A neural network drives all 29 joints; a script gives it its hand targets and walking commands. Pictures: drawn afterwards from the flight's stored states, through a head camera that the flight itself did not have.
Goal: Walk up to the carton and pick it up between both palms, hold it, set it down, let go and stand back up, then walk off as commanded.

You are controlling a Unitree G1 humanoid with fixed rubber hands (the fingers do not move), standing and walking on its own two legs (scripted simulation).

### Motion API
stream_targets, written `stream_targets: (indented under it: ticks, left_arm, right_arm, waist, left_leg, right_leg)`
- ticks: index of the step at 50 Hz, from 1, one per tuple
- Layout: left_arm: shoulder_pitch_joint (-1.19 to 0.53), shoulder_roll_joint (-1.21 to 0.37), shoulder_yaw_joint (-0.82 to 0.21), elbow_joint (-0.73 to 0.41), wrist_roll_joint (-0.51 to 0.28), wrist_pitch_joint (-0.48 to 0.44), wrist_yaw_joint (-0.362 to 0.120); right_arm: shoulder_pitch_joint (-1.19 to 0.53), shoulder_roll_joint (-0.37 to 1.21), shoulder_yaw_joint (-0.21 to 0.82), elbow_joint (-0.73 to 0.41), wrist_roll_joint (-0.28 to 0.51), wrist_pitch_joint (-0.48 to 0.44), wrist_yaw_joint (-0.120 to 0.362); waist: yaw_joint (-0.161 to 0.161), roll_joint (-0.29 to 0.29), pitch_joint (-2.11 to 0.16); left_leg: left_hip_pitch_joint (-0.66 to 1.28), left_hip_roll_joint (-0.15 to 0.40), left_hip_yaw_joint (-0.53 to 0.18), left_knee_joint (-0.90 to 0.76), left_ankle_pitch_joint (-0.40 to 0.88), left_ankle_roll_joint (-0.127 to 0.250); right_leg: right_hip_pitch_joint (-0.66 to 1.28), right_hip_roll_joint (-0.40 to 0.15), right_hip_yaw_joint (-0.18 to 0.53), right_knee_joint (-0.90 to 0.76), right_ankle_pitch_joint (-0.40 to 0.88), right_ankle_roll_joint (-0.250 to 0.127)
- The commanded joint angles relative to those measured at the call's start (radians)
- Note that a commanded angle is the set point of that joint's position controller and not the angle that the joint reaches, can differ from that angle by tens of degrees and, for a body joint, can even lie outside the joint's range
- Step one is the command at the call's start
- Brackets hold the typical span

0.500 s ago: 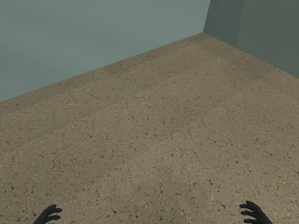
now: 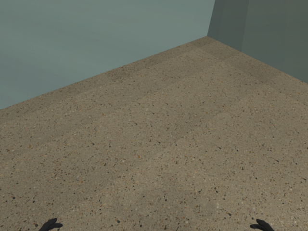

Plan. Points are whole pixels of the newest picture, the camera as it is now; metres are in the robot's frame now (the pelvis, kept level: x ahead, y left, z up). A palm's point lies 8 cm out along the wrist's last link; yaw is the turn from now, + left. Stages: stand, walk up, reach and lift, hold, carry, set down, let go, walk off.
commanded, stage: stand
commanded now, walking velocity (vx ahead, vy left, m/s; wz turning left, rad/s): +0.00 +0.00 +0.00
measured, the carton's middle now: out of the picture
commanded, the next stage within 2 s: walk up in 1.16 s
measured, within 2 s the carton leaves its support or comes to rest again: neither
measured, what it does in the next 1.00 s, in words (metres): stands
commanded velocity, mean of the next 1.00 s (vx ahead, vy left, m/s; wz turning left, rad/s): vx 0.00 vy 0.00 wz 0.00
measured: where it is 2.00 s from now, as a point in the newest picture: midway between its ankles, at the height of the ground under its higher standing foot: outside the picture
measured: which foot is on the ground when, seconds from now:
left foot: down 0.00-1.00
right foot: down 0.00-1.00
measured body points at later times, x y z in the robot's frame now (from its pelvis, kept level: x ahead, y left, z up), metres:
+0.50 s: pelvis +0.00 +0.00 +0.01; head +0.01 +0.01 +0.46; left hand +0.10 +0.32 -0.10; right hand +0.12 -0.31 -0.10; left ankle +0.01 +0.13 -0.73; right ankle +0.01 -0.12 -0.73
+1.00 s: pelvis +0.00 +0.00 +0.02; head +0.01 +0.01 +0.46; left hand +0.10 +0.32 -0.11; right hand +0.11 -0.31 -0.10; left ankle +0.01 +0.13 -0.73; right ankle +0.01 -0.12 -0.73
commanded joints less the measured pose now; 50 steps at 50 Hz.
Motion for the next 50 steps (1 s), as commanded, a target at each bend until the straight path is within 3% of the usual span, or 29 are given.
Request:
stream_targets:
  ticks: [1, 21, 50]
  left_arm:
    - [-0.048, 0.172, 0.040, -0.025, -0.003, -0.013, 0.007]
    - [-0.073, 0.191, 0.024, 0.111, -0.004, -0.006, 0.010]
    - [-0.072, 0.195, 0.020, 0.166, -0.005, 0.001, 0.014]
  right_arm:
    - [-0.065, -0.174, -0.035, -0.026, 0.003, -0.017, -0.005]
    - [-0.090, -0.184, -0.021, 0.108, 0.006, -0.007, -0.006]
    - [-0.091, -0.192, -0.022, 0.159, 0.006, 0.001, -0.011]
  waist:
    - [0.005, 0.007, -0.074]
    - [0.001, 0.013, -0.057]
    - [-0.001, 0.007, -0.062]
  left_leg:
    - [0.038, 0.073, -0.077, -0.129, 0.119, 0.061]
    - [0.100, 0.092, -0.083, -0.237, 0.147, 0.046]
    - [0.128, 0.102, -0.080, -0.271, 0.193, 0.044]
  right_leg:
    - [0.030, -0.103, 0.109, -0.138, 0.148, -0.044]
    - [0.094, -0.114, 0.106, -0.236, 0.173, -0.025]
    - [0.129, -0.125, 0.103, -0.272, 0.227, -0.015]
